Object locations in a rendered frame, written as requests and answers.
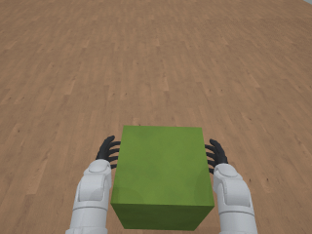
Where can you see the robot right forearm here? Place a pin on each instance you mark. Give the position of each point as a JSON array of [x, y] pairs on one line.
[[234, 201]]

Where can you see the carton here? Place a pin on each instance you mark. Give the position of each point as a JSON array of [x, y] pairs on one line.
[[162, 179]]

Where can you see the robot left forearm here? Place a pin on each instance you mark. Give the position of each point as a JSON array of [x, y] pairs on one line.
[[91, 200]]

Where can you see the robot right hand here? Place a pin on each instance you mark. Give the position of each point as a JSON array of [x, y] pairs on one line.
[[218, 155]]

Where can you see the robot left hand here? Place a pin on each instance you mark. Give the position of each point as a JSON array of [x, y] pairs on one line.
[[105, 151]]

